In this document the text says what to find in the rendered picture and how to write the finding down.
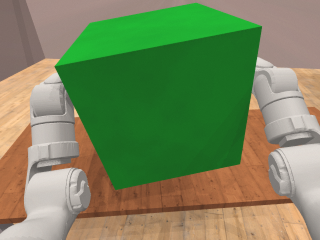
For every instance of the carton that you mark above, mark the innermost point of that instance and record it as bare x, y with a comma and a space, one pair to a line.
165, 93

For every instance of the robot right upper arm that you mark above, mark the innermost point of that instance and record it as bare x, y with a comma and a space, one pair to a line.
294, 172

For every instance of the robot right forearm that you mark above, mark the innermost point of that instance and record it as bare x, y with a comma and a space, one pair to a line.
285, 113

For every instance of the robot left forearm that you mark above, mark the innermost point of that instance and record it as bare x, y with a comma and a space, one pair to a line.
52, 122

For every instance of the table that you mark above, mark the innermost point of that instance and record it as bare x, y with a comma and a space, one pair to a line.
242, 185

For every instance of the robot left upper arm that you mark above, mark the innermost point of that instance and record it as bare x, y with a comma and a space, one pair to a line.
53, 201

